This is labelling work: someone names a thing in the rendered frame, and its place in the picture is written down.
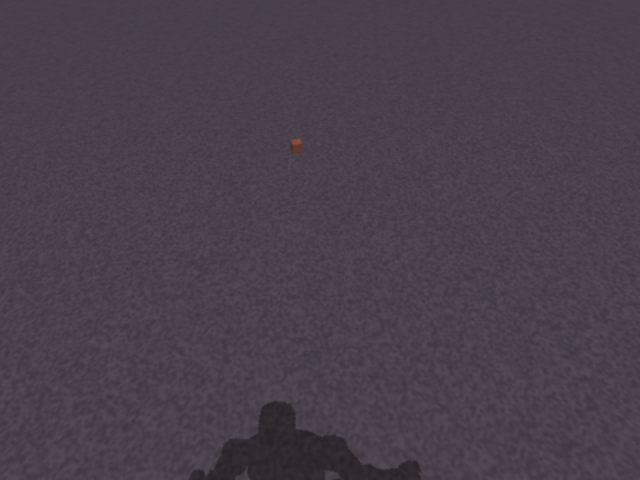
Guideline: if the cube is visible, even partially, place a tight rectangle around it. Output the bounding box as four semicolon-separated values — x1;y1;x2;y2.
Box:
291;139;302;153

